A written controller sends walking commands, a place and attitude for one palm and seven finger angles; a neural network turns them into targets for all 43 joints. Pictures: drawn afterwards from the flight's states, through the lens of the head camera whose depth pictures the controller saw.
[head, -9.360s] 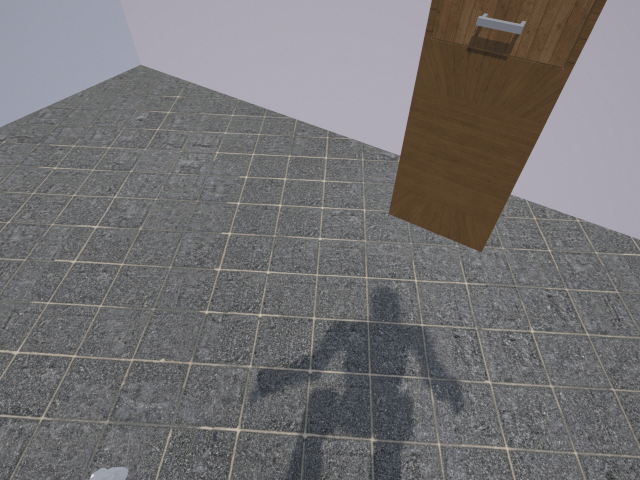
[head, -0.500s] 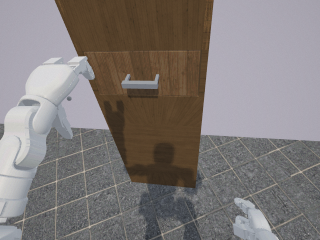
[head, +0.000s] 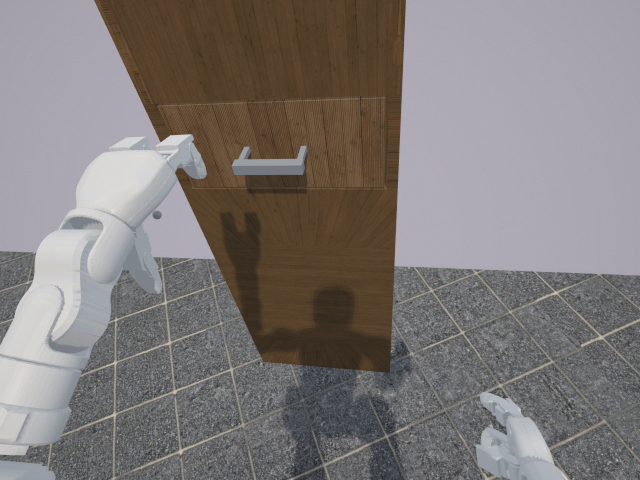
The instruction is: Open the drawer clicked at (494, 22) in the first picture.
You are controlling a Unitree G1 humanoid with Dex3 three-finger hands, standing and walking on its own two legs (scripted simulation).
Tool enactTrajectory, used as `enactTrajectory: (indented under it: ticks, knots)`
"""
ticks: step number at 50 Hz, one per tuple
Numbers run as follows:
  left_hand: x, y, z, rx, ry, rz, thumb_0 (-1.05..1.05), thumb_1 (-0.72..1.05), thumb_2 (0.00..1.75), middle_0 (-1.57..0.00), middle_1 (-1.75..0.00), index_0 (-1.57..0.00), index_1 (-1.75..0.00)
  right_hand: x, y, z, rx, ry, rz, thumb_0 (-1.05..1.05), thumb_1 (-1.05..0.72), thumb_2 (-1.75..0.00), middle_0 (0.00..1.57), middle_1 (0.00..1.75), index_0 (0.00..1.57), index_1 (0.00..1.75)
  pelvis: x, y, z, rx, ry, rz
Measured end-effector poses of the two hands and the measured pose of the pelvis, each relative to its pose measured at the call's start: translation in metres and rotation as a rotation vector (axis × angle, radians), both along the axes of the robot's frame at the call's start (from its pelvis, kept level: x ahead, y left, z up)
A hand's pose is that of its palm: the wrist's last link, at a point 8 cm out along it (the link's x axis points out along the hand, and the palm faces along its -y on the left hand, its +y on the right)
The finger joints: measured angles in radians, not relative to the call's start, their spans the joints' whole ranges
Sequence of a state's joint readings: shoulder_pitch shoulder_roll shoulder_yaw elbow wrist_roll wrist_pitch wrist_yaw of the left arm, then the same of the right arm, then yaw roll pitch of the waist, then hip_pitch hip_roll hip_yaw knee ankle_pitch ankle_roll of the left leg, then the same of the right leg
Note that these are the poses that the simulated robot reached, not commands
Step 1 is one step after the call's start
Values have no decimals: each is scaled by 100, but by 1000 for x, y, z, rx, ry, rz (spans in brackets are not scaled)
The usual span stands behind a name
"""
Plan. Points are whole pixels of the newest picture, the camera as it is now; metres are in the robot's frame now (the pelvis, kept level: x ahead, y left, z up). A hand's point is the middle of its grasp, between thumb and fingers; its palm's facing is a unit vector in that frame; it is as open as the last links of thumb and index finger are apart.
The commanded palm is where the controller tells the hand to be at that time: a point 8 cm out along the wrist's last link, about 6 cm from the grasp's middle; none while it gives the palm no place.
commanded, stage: move the hooked fingers above the handle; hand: left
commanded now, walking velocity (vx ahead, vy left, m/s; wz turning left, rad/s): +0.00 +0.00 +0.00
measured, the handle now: (271, 159) +0.58 +0.18 +0.10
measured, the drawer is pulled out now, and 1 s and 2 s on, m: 0.00 0.00 0.00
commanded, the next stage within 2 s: none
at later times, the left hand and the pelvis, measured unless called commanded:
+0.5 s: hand (204, 190) +0.41 +0.21 +0.18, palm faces +0.05 -0.04 -1.00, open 13.8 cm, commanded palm +0.38 +0.22 +0.24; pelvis +0.02 +0.00 +0.00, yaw +0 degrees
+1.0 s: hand (234, 172) +0.47 +0.19 +0.16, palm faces +0.03 -0.03 -1.00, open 13.8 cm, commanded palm +0.45 +0.20 +0.22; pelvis +0.04 +0.01 +0.00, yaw -1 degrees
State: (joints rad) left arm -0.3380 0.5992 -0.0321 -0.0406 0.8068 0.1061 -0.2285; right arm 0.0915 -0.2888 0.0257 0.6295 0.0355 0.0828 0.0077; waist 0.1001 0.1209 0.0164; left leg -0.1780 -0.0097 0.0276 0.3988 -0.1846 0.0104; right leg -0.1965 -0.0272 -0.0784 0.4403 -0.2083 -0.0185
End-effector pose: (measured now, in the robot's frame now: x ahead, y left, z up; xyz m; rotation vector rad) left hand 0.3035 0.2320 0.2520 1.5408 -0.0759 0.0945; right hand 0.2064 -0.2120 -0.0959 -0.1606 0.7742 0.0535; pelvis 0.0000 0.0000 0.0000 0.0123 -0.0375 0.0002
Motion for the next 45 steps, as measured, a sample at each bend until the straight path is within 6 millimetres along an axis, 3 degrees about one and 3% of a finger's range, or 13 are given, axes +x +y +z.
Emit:
enactTrajectory:
  ticks: [7, 15, 24, 36, 45]
  knots:
    - [26, -16, -10, 16, 30, -64, 0, -49, 30, -32, -120, -32, -120, 3, 1, 2, -4, -8, 1, 1, -91, -89, 20, 30, 20, 30, 2, -5, 0, 0, 11, 7]
    - [61, -5, -7, 8, 34, 1, 0, -49, 30, -32, -120, -32, -120, -14, -14, -9, -22, 81, -50, 1, -91, -89, 20, 30, 20, 30, 11, -6, 1, 0, 39, -2]
    - [77, -16, -23, -2, 66, -77, 0, -49, 30, -32, -120, -32, -120, -28, -30, -18, -61, 163, -102, 1, -91, -89, 20, 30, 20, 30, 24, 1, 1, -1, 65, -8]
    - [106, -11, -28, -8, 38, -18, 0, -49, 30, -32, -120, -32, -120, -11, -11, -19, -31, 173, -98, 1, -91, -89, 20, 30, 20, 30, 34, 8, 0, -3, 97, -10]
    - [126, -29, -39, -3, 87, -73, 0, -49, 30, -32, -120, -32, -120, -2, 0, -17, -26, 166, -96, 0, -91, -89, 20, 30, 20, 30, 40, 13, 0, -4, 109, -6]
